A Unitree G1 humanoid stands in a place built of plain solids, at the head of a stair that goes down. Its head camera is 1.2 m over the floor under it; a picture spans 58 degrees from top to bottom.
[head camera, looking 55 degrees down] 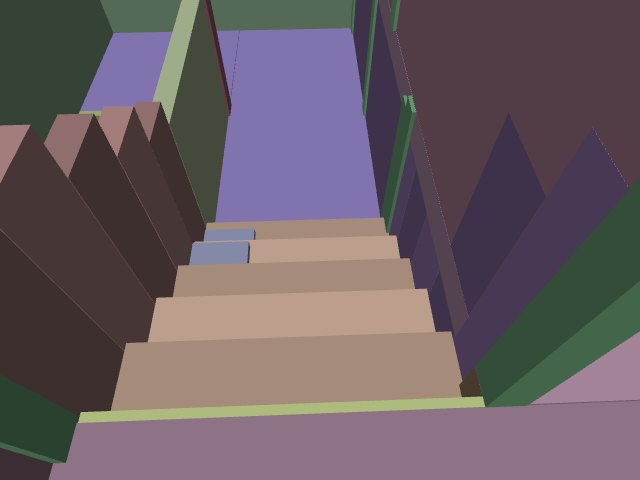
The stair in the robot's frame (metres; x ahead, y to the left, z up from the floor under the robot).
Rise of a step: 0.18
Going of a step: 0.26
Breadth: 1.09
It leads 2 degrees to the left of straight ahead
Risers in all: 6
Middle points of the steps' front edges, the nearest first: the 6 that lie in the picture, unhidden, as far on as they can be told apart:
0.31 0.09 0.00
0.57 0.10 -0.17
0.83 0.11 -0.35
1.09 0.12 -0.53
1.35 0.13 -0.70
1.61 0.14 -0.88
